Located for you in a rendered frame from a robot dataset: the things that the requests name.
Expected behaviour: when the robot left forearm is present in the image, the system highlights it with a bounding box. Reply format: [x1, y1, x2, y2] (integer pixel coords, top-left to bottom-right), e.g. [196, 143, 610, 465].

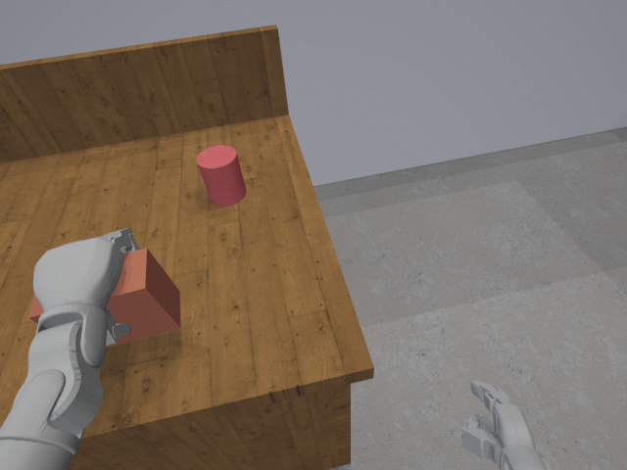
[0, 304, 108, 470]

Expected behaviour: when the right robot hand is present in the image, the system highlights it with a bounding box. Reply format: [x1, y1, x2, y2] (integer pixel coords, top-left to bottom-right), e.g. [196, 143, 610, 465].
[461, 380, 536, 468]

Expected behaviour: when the left robot hand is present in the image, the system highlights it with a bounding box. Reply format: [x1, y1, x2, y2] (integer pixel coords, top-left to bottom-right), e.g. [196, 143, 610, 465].
[33, 227, 139, 346]

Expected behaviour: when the robot right forearm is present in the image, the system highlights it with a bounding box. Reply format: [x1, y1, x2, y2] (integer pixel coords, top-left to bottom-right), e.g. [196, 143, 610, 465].
[500, 445, 552, 470]

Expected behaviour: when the sponge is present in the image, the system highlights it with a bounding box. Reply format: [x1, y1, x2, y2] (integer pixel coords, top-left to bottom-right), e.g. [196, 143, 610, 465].
[28, 248, 180, 348]

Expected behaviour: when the table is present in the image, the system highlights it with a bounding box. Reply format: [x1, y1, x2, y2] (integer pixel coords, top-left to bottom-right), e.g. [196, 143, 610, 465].
[0, 24, 374, 470]

